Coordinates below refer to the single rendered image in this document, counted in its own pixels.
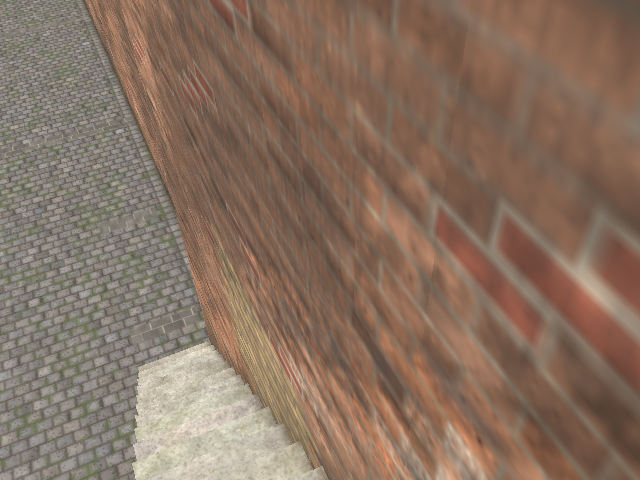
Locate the stairs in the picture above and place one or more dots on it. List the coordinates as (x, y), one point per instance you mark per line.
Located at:
(198, 421)

